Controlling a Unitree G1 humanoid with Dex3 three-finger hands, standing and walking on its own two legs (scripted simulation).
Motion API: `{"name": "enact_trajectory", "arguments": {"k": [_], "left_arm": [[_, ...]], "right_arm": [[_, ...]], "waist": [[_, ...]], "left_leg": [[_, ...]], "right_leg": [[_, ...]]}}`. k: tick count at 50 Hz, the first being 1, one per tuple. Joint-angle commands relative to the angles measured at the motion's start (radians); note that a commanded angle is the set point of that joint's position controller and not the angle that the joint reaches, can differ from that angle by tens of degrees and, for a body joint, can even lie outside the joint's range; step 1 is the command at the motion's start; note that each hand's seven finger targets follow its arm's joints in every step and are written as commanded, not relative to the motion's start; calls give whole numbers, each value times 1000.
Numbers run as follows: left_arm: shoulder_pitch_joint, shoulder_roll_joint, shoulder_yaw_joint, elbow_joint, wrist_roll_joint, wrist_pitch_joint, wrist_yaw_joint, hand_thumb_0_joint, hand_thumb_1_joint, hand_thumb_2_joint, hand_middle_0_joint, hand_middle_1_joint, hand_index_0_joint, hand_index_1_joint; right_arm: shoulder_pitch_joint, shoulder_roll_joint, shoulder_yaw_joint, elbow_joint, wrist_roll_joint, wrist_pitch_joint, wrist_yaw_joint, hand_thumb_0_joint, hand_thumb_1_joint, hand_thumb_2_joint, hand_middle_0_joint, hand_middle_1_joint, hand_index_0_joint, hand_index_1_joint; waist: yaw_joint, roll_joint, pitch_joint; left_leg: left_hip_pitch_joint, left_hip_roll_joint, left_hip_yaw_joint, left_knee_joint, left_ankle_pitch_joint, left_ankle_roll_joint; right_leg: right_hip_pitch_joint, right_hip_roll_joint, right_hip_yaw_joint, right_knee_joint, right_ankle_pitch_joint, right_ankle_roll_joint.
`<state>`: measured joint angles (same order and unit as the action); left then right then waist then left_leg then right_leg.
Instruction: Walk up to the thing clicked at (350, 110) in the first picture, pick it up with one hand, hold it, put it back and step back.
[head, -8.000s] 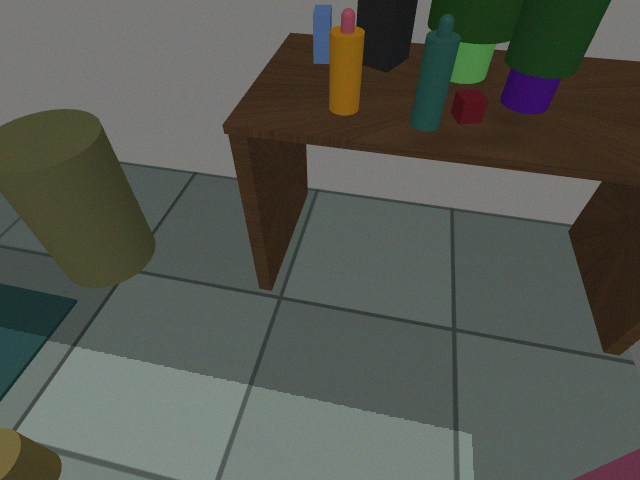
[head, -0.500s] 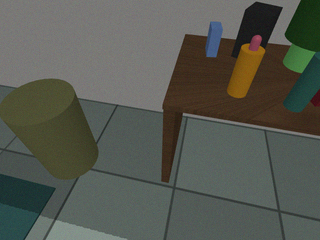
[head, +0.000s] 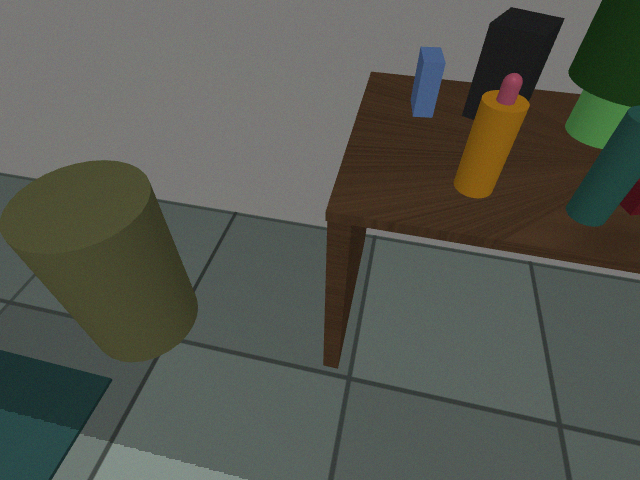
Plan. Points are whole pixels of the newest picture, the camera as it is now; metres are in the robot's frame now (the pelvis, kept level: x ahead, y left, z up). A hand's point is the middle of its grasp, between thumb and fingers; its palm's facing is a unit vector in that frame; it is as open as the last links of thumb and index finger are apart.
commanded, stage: stand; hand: left
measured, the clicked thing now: (491, 136) +0.69 -0.31 +0.07
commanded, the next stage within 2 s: walk up in 0.02 s
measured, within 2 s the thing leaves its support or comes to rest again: neither
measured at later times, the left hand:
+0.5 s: hand out of the picture +0.09 +0.13 -0.16, palm faces -0.14 -0.93 -0.35, open 7.4 cm
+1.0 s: hand (358, 407) +0.29 -0.05 -0.17, palm faces -0.32 -0.88 -0.35, open 7.4 cm
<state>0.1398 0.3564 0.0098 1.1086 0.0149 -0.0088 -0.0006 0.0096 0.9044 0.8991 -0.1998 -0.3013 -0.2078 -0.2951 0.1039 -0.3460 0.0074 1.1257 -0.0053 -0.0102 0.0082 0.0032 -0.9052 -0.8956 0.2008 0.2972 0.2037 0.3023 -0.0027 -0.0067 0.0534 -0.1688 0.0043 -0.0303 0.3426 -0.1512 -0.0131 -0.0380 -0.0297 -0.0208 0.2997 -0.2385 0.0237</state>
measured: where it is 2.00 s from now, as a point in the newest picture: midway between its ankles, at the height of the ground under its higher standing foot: outside the picture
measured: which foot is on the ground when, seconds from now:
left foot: down 0.00-0.36, up 0.38-0.62, down 0.64-1.00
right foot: down 0.00-0.04, up 0.06-0.32, down 0.34-0.64, up 0.66-1.00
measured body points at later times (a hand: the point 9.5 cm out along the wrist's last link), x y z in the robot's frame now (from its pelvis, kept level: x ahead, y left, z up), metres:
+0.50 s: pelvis +0.02 -0.14 -0.02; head +0.04 -0.14 +0.43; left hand +0.10 +0.18 -0.14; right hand +0.04 -0.50 -0.13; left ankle +0.04 -0.01 -0.70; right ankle +0.04 -0.26 -0.75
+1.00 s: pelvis +0.11 -0.30 -0.03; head +0.15 -0.29 +0.42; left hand +0.30 +0.00 -0.14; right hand +0.02 -0.64 -0.11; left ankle +0.12 -0.09 -0.75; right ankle +0.16 -0.48 -0.74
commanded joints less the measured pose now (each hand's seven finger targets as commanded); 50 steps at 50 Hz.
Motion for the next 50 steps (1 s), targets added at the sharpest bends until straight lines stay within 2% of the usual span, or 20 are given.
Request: {"name": "enact_trajectory", "arguments": {"k": [1, 2, 4, 8, 14, 17, 18, 19, 20, 24, 28, 30, 31, 32, 33, 34, 35, 37, 44, 50], "left_arm": [[-18, 320, 129, -165, 47, 18, -26, 0, 900, 900, -200, -300, -200, -300], [-41, 275, 122, -187, 51, 40, -39, 0, 900, 900, -200, -300, -200, -300], [0, 264, 132, -205, 64, 78, -55, 0, 900, 900, -200, -300, -200, -300], [60, 237, 148, -254, 35, 84, -94, 0, 900, 900, -200, -300, -200, -300], [118, 260, 162, -286, 38, 81, -130, 0, 900, 900, -200, -300, -200, -300], [350, 324, 192, -194, 47, 63, -115, 0, 900, 900, -200, -300, -200, -300], [391, 387, 208, -199, 57, 61, -102, 0, 900, 900, -200, -300, -200, -300], [298, 430, 210, -273, 57, 62, -99, 0, 900, 900, -200, -300, -200, -300], [148, 472, 208, -332, 53, 60, -95, 0, 900, 900, -200, -300, -200, -300], [95, 346, 175, -360, 43, 53, -79, 0, 900, 900, -200, -300, -200, -300], [98, 299, 152, -406, 42, 44, -81, 0, 900, 900, -200, -300, -200, -300], [16, 284, 138, -440, 35, 49, -84, 0, 900, 900, -200, -300, -200, -300], [24, 227, 121, -453, 29, 50, -83, 0, 900, 900, -200, -300, -200, -300], [66, 149, 97, -463, 26, 49, -78, 0, 900, 900, -200, -300, -200, -300], [164, 206, 112, -427, 36, 70, -70, 0, 900, 900, -200, -300, -200, -300], [224, 300, 138, -393, 43, 83, -69, 0, 900, 900, -200, -300, -200, -300], [258, 321, 146, -377, 37, 85, -75, 0, 900, 900, -200, -300, -200, -300], [232, 304, 155, -361, 42, 70, -81, 0, 900, 900, -200, -300, -200, -300], [75, 230, 132, -410, 20, 46, -99, 0, 900, 900, -200, -300, -200, -300], [196, 234, 147, -330, 7, 31, -95, 0, 900, 900, -200, -300, -200, -300]], "right_arm": [[133, -363, -124, -73, -13, -42, -50, 0, -900, -900, 200, 300, 200, 300], [225, -421, -154, -52, -14, -46, -65, 0, -900, -900, 200, 300, 200, 300], [210, -430, -177, -82, -18, -59, -82, 0, -900, -900, 200, 300, 200, 300], [84, -360, -172, -175, -43, -75, -79, 0, -900, -900, 200, 300, 200, 300], [9, -398, -193, -241, -50, -71, -77, 0, -900, -900, 200, 300, 200, 300], [-3, -328, -173, -248, -61, -45, -87, 0, -900, -900, 200, 300, 200, 300], [39, -260, -145, -261, -58, -34, -87, 0, -900, -900, 200, 300, 200, 300], [51, -257, -136, -278, -29, -28, -82, 0, -900, -900, 200, 300, 200, 300], [99, -323, -156, -262, -20, -32, -81, 0, -900, -900, 200, 300, 200, 300], [223, -307, -136, -182, 8, -55, -69, 0, -900, -900, 200, 300, 200, 300], [276, -295, -138, -199, -10, -77, -62, 0, -900, -900, 200, 300, 200, 300], [417, -288, -154, -169, -13, -90, -72, 0, -900, -900, 200, 300, 200, 300], [501, -327, -172, -156, -26, -96, -84, 0, -900, -900, 200, 300, 200, 300], [521, -412, -192, -164, -49, -103, -98, 0, -900, -900, 200, 300, 200, 300], [395, -447, -195, -218, -43, -103, -106, 0, -900, -900, 200, 300, 200, 300], [292, -453, -196, -253, -28, -104, -106, 0, -900, -900, 200, 300, 200, 300], [207, -443, -187, -269, -14, -104, -98, 0, -900, -900, 200, 300, 200, 300], [170, -358, -161, -282, -18, -112, -89, 0, -900, -900, 200, 300, 200, 300], [311, -371, -169, -273, -20, -123, -70, 0, -900, -900, 200, 300, 200, 300], [198, -367, -156, -329, -26, -81, -51, 0, -900, -900, 200, 300, 200, 300]], "waist": [[-56, -71, -111], [-84, 44, -93], [-54, 3, -52], [11, 138, 3], [54, 219, -25], [157, -87, -85], [188, -347, -28], [152, -430, 33], [74, -339, 80], [29, -199, 49], [22, -149, 15], [-70, -75, -32], [-114, 38, -77], [-110, 258, -67], [-29, 139, -40], [-4, 56, -22], [36, 74, 21], [59, 88, 64], [-26, 191, 45], [68, 127, -86]], "left_leg": [[209, 180, -153, 26, 97, 117], [303, 312, -300, -48, -24, 193], [165, 440, -396, -119, -205, 233], [20, 341, -192, -107, -216, 189], [-141, 305, -20, 14, -207, 181], [-383, 143, 145, 433, -476, 103], [-505, 37, 210, 693, -591, 66], [-561, -21, 132, 832, -553, 23], [-483, 36, 65, 856, -483, 25], [-344, 95, 65, 626, -364, 33], [-161, 57, 67, 380, -319, 55], [112, 50, 82, 156, -49, 64], [293, 97, -8, 82, 25, 35], [335, 295, -371, -59, -203, 35], [209, 451, -583, -149, -454, 63], [89, 464, -583, -182, -648, 108], [42, 456, -511, -174, -636, 153], [16, 358, -291, -116, -360, 145], [92, 295, 46, 62, 402, 188], [-127, 229, 174, 348, 167, 140]], "right_leg": [[-209, -14, 25, 172, 39, -50], [-403, 30, -1, 361, -237, -37], [-457, -14, 174, 644, -290, -35], [-466, -56, 236, 678, -157, -45], [-239, -79, 82, 421, -172, -40], [71, 33, -22, 273, -66, -45], [27, -54, 156, 110, -277, -82], [-167, -224, 597, -177, -661, -172], [-261, -289, 714, -227, -745, -265], [-249, -152, 378, -4, -305, -243], [-305, -164, 364, 34, -180, -267], [-444, -107, 274, 185, -133, -223], [-557, -25, 242, 352, -195, -157], [-704, 138, 212, 613, -245, -95], [-721, 121, 269, 771, -229, -75], [-651, 61, 292, 800, -211, -68], [-637, 48, 292, 832, -192, -64], [-602, 21, 286, 795, -108, -44], [-548, -20, 134, 586, -66, -20], [-90, 14, -65, 291, 61, -57]]}}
